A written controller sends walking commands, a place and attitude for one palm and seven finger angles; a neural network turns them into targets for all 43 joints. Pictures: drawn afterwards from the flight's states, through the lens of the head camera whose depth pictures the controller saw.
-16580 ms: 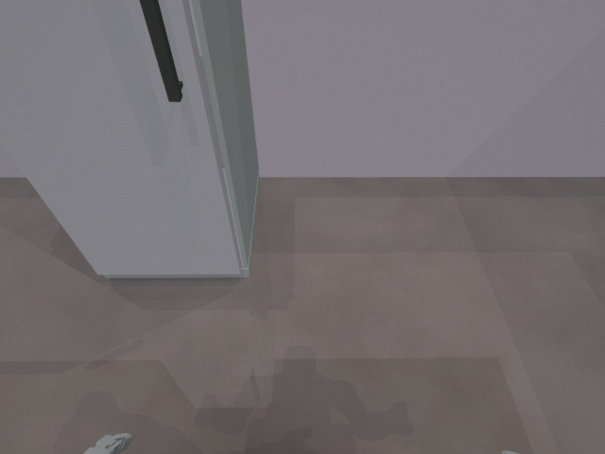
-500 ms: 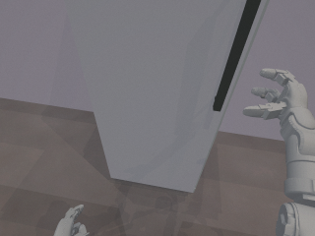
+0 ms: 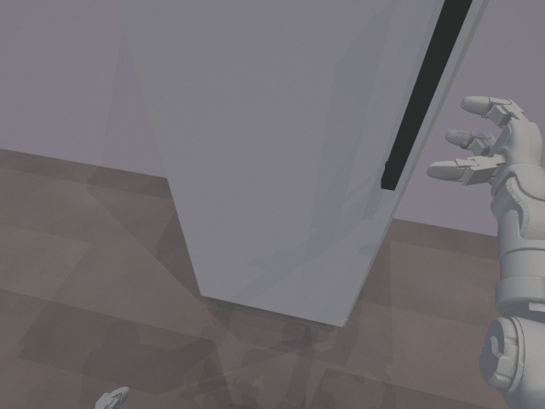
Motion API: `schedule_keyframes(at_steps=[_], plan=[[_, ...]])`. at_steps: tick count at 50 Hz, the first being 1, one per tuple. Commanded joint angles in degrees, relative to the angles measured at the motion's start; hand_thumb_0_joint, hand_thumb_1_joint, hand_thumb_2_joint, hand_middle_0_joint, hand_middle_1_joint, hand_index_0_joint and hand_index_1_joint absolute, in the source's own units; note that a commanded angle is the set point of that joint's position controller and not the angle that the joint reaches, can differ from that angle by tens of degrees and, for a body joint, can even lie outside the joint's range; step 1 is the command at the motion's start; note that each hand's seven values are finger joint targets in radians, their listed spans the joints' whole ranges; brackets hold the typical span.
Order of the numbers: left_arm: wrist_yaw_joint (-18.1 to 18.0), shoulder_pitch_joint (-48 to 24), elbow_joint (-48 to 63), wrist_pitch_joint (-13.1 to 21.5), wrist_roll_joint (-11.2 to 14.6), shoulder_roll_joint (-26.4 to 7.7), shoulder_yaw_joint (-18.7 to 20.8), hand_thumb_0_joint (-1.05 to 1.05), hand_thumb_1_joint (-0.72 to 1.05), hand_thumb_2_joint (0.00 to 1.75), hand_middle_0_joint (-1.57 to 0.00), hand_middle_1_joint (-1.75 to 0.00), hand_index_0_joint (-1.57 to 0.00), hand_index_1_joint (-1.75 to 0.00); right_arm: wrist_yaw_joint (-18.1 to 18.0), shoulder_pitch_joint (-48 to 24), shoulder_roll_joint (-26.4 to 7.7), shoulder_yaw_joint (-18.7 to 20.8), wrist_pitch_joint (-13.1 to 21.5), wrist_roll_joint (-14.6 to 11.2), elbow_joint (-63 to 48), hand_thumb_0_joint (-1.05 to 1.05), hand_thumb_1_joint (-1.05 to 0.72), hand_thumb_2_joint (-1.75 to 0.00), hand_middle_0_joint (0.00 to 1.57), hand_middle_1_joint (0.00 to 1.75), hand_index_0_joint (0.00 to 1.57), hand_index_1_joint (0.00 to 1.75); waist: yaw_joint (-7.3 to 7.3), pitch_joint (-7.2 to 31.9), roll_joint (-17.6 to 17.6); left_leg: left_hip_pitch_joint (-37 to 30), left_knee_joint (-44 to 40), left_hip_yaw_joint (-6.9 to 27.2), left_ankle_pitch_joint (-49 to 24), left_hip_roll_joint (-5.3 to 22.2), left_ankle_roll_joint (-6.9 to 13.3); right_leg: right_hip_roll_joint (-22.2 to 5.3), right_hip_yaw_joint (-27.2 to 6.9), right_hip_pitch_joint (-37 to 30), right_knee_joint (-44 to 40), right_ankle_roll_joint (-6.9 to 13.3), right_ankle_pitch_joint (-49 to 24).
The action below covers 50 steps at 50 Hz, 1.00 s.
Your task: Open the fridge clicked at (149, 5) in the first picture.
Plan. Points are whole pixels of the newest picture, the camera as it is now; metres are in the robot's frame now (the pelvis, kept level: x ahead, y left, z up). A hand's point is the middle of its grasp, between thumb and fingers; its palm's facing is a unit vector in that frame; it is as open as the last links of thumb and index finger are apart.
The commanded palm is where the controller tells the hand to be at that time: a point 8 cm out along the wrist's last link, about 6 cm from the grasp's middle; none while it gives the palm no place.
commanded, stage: move the hooked fingers beside the handle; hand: right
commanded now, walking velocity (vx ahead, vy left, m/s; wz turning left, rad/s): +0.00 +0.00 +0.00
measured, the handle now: (426, 71) +0.52 -0.16 +0.27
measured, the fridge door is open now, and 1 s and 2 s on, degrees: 0 0 0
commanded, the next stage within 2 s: feel for the door with the fingertips in 0.82 s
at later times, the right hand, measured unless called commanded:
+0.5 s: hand (453, 142) +0.45 -0.20 +0.20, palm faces +0.17 +0.99 +0.01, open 14.0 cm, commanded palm +0.42 -0.25 +0.20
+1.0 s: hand (448, 138) +0.46 -0.20 +0.20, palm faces +0.18 +0.98 +0.00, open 14.0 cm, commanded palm +0.43 -0.25 +0.20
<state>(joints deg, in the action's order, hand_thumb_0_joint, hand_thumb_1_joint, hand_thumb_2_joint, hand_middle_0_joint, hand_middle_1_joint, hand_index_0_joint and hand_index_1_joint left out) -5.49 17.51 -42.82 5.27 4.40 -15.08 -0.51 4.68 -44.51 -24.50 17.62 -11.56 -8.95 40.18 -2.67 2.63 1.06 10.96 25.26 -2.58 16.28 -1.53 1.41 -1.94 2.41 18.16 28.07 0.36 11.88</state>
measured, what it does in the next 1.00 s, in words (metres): stands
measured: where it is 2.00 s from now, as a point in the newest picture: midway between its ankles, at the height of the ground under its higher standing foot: outside the picture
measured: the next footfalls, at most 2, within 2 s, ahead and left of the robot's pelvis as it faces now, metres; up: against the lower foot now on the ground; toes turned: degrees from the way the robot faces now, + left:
none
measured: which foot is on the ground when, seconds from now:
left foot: down 0.00-1.00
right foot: down 0.00-1.00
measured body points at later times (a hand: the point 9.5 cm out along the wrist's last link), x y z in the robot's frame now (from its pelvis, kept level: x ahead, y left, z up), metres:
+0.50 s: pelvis -0.01 -0.01 +0.00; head +0.00 -0.01 +0.45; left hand +0.07 +0.26 -0.11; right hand +0.44 -0.26 +0.20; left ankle -0.03 +0.10 -0.74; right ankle +0.03 -0.11 -0.74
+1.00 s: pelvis -0.01 +0.00 +0.00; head +0.01 +0.00 +0.45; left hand +0.05 +0.28 -0.12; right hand +0.45 -0.25 +0.20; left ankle -0.03 +0.10 -0.74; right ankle +0.03 -0.11 -0.74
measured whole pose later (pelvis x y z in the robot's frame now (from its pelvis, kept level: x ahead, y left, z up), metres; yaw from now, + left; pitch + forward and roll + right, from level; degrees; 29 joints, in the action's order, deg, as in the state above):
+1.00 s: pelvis -0.01 +0.00 +0.00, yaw +0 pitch +4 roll +1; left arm -4.4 20.0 -43.4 5.3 3.8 -15.2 -0.4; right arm 3.3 -51.8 -25.2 17.7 -5.1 -7.1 51.9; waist -4.1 2.2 1.3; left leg 14.1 26.8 -3.1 16.4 -2.1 1.8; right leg -2.5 1.7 21.6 29.9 0.1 12.0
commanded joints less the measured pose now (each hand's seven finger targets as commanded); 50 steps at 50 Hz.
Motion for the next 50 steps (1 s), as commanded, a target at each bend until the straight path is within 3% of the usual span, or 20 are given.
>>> schedule_keyframes(at_steps=[1, 4, 7, 9, 16, 18, 20, 23, 26, 29, 31, 33, 36, 37, 41, 42, 44, 46, 49, 50], plan=[[-0.4, -1.0, 5.8, 2.3, -0.6, -8.6, 2.9, 0.00, 0.90, 0.90, -0.20, -0.30, -0.20, -0.30, -1.3, -33.6, -10.7, 0.3, 4.8, -0.4, -9.4, 0.00, 0.50, -0.30, 0.30, 1.20, 0.30, 1.20, -1.49, 14.9, 0.3, 5.1, -3.2, 1.2, -16.6, -0.9, -0.7, 0.9, -3.2, -15.0, -0.5, 1.7, -13.4], [-0.3, -0.6, 5.8, 2.0, -0.9, -8.7, 2.8, 0.00, 0.90, 0.90, -0.20, -0.30, -0.20, -0.30, -2.3, -33.5, -14.1, 3.5, 5.2, 0.5, -6.1, 0.00, 0.50, -0.30, 0.30, 1.20, 0.30, 1.20, -0.43, 16.3, 0.0, 3.8, -2.7, 1.3, -16.3, -0.7, -0.5, 1.1, -3.3, -13.3, -1.1, 1.6, -12.7], [0.3, -0.3, 6.9, 2.0, -1.2, -8.4, 2.8, 0.00, 0.90, 0.90, -0.20, -0.30, -0.20, -0.30, -3.2, -30.1, -14.4, 4.2, 6.7, 1.7, -7.7, 0.00, 0.50, -0.30, 0.30, 1.20, 0.30, 1.20, 0.91, 20.0, 1.7, 1.5, -1.6, 1.3, -19.0, -0.7, -0.3, 1.0, -3.1, -14.5, -0.8, 1.4, -16.2], [0.5, -0.2, 7.3, 1.9, -1.2, -8.1, 2.9, 0.00, 0.90, 0.90, -0.20, -0.30, -0.20, -0.30, -3.3, -29.6, -13.6, 3.5, 7.5, 2.1, -9.0, 0.00, 0.50, -0.30, 0.30, 1.20, 0.30, 1.20, 0.80, 20.6, 2.5, 1.3, -1.5, 1.4, -20.0, -0.9, -0.1, 0.8, -3.0, -15.7, -0.7, 1.3, -17.7], [0.1, -0.4, 7.3, 1.6, -0.6, -8.4, 2.9, 0.00, 0.90, 0.90, -0.20, -0.30, -0.20, -0.30, -1.8, -32.5, -10.8, 0.7, 6.4, 0.8, -8.7, 0.00, 0.50, -0.30, 0.30, 1.20, 0.30, 1.20, -1.05, 14.8, 0.1, 4.3, -3.2, 1.1, -15.1, -1.3, -0.4, 0.5, -3.2, -14.2, -1.2, 1.6, -12.6], [0.0, -0.8, 6.9, 1.9, -0.5, -8.1, 2.9, 0.00, 0.90, 0.90, -0.20, -0.30, -0.20, -0.30, -2.0, -36.1, -8.7, -1.3, 6.5, 0.9, -9.6, 0.00, 0.50, -0.30, 0.30, 1.20, 0.30, 1.20, -1.79, 14.5, 3.1, 6.3, -3.4, 1.2, -13.5, -1.3, -0.3, 0.5, -3.5, -15.3, -1.3, 1.5, -11.8], [0.0, -0.3, 6.4, 2.1, -0.7, -8.1, 2.8, 0.00, 0.90, 0.90, -0.20, -0.30, -0.20, -0.30, -2.8, -37.2, -9.7, -0.6, 7.0, 1.2, -9.9, 0.00, 0.50, -0.30, 0.30, 1.20, 0.30, 1.20, -1.63, 15.6, 4.5, 6.8, -3.5, 1.0, -12.0, -1.4, -0.1, 0.5, -4.1, -16.2, -1.4, 1.2, -11.5], [0.2, 0.0, 5.7, 2.5, -0.9, -8.0, 2.7, 0.00, 0.90, 0.90, -0.20, -0.30, -0.20, -0.30, -3.6, -38.9, -7.9, -1.9, 7.6, 1.3, -8.0, 0.00, 0.50, -0.30, 0.30, 1.20, 0.30, 1.20, -2.08, 15.4, 4.2, 7.6, -3.4, 0.9, -11.0, -1.5, -0.1, 0.5, -4.4, -16.0, -1.2, 1.1, -10.6], [0.3, 1.0, 5.1, 2.5, -1.2, -8.5, 2.8, 0.00, 0.90, 0.90, -0.20, -0.30, -0.20, -0.30, -4.2, -37.7, -10.2, 0.3, 8.1, 1.5, -4.2, 0.00, 0.50, -0.30, 0.30, 1.20, 0.30, 1.20, -1.69, 16.6, 0.6, 6.3, -3.3, 0.7, -10.7, -1.5, -0.1, 0.6, -4.6, -14.7, -1.3, 1.2, -9.9], [0.6, 0.7, 5.4, 2.6, -1.3, -8.3, 2.7, 0.00, 0.90, 0.90, -0.20, -0.30, -0.20, -0.30, -4.5, -37.9, -9.9, 0.3, 8.2, 2.0, -2.4, 0.00, 0.50, -0.30, 0.30, 1.20, 0.30, 1.20, -1.41, 16.8, 1.9, 6.1, -2.9, 1.1, -11.6, -1.2, -0.1, 0.9, -4.0, -13.9, -1.2, 1.3, -9.9], [0.7, 1.7, 5.4, 2.3, -1.6, -8.7, 2.8, 0.00, 0.90, 0.90, -0.20, -0.30, -0.20, -0.30, -4.7, -35.2, -13.6, 3.5, 8.6, 2.5, -0.4, 0.00, 0.50, -0.30, 0.30, 1.20, 0.30, 1.20, -0.60, 17.8, -0.4, 4.0, -2.6, 1.2, -13.5, -1.1, -0.2, 1.0, -3.7, -12.4, -0.9, 1.4, -10.9], [0.8, 1.3, 6.2, 2.2, -1.5, -8.6, 2.8, 0.00, 0.90, 0.90, -0.20, -0.30, -0.20, -0.30, -4.4, -34.7, -14.1, 3.8, 9.1, 2.6, -0.9, 0.00, 0.50, -0.30, 0.30, 1.20, 0.30, 1.20, -0.36, 18.2, -0.1, 2.8, -2.3, 1.7, -15.4, -0.9, -0.4, 1.2, -3.1, -11.6, -0.9, 1.6, -11.2], [0.9, 1.5, 6.7, 1.9, -1.3, -8.6, 2.8, 0.00, 0.90, 0.90, -0.20, -0.30, -0.20, -0.30, -3.9, -33.9, -14.1, 3.1, 10.0, 3.1, -0.5, 0.00, 0.50, -0.30, 0.30, 1.20, 0.30, 1.20, -1.01, 15.9, -1.4, 3.3, -2.3, 1.9, -15.9, -0.8, -0.7, 1.1, -2.6, -10.3, -0.5, 1.9, -10.4], [1.0, 1.0, 7.0, 2.0, -1.2, -8.4, 2.7, 0.00, 0.90, 0.90, -0.20, -0.30, -0.20, -0.30, -3.6, -35.4, -13.5, 2.2, 10.5, 3.0, -2.4, 0.00, 0.50, -0.30, 0.30, 1.20, 0.30, 1.20, -1.14, 16.3, 0.4, 3.6, -2.3, 2.2, -15.9, -0.8, -0.7, 1.1, -2.4, -10.7, -0.6, 1.9, -10.2], [0.6, 1.6, 6.9, 1.9, -1.0, -8.6, 3.0, 0.00, 0.90, 0.90, -0.20, -0.30, -0.20, -0.30, -2.4, -37.3, -14.7, 2.4, 11.3, 2.4, -3.2, 0.00, 0.50, -0.30, 0.30, 1.20, 0.30, 1.20, -1.76, 16.6, 0.5, 3.8, -2.4, 2.4, -15.9, -0.8, -0.8, 1.2, -2.3, -11.3, 0.0, 2.1, -9.8], [0.6, 1.2, 6.7, 2.1, -0.9, -8.3, 3.0, 0.00, 0.90, 0.90, -0.20, -0.30, -0.20, -0.30, -2.0, -39.1, -12.8, 0.6, 11.6, 2.1, -4.5, 0.00, 0.50, -0.30, 0.30, 1.20, 0.30, 1.20, -2.22, 17.3, 1.9, 4.2, -2.4, 2.6, -16.7, -0.9, -0.9, 1.2, -2.3, -12.2, 0.1, 2.1, -10.4], [0.4, 1.4, 6.4, 2.2, -0.7, -8.4, 2.9, 0.00, 0.90, 0.90, -0.20, -0.30, -0.20, -0.30, -1.5, -38.5, -13.1, 0.9, 11.1, 1.7, -3.0, 0.00, 0.50, -0.30, 0.30, 1.20, 0.30, 1.20, -2.01, 16.2, 2.4, 5.1, -2.7, 2.6, -15.8, -0.9, -0.9, 1.3, -2.4, -11.8, 0.3, 2.1, -9.5], [0.3, 2.3, 5.7, 2.3, -0.8, -8.7, 3.0, 0.00, 0.90, 0.90, -0.20, -0.30, -0.20, -0.30, -1.3, -39.4, -14.3, 1.6, 10.9, 1.5, -1.7, 0.00, 0.50, -0.30, 0.30, 1.20, 0.30, 1.20, -2.52, 16.2, 0.4, 5.0, -2.9, 2.7, -15.1, -0.8, -1.1, 1.4, -2.5, -11.1, 0.5, 2.2, -8.6], [0.5, 1.9, 5.8, 2.6, -0.7, -8.1, 3.0, 0.00, 0.90, 0.90, -0.20, -0.30, -0.20, -0.30, -1.1, -39.3, -9.6, -1.4, 10.3, 1.1, -2.3, 0.00, 0.50, -0.30, 0.30, 1.20, 0.30, 1.20, -2.39, 17.8, 3.2, 5.4, -2.4, 2.4, -16.7, -0.9, -0.9, 1.6, -2.6, -12.7, 0.7, 2.0, -10.4], [0.6, 2.5, 5.4, 2.7, -0.9, -8.4, 3.1, 0.00, 0.90, 0.90, -0.20, -0.30, -0.20, -0.30, -1.4, -38.7, -11.0, 0.2, 10.1, 1.1, -1.3, 0.00, 0.50, -0.30, 0.30, 1.20, 0.30, 1.20, -2.27, 17.9, 1.7, 5.3, -2.3, 2.2, -16.9, -1.0, -0.9, 1.5, -2.9, -12.6, 0.8, 2.1, -10.9]])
